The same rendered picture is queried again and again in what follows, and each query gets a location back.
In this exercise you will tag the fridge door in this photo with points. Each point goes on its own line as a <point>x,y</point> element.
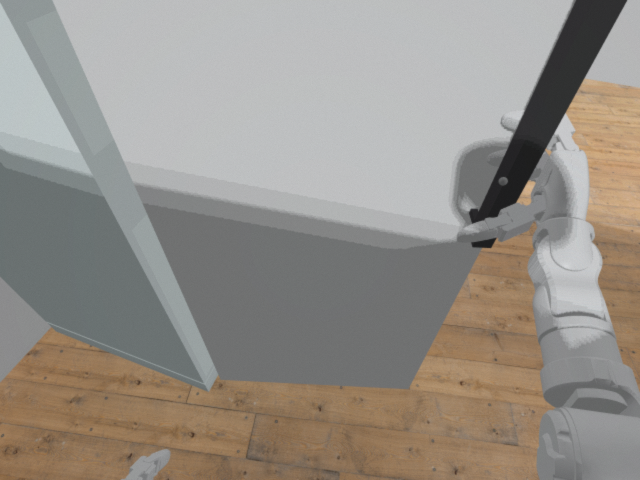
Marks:
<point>307,164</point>

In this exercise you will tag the handle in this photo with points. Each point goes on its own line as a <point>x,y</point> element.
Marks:
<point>583,35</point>

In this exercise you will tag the left robot hand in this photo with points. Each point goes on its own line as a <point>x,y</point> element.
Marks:
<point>146,468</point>

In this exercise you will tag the right robot hand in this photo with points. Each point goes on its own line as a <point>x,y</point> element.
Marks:
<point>562,177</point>

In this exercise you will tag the robot right forearm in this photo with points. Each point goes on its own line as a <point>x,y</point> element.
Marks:
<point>583,368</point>

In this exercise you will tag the right robot upper arm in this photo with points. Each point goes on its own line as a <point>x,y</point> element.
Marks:
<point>576,444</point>

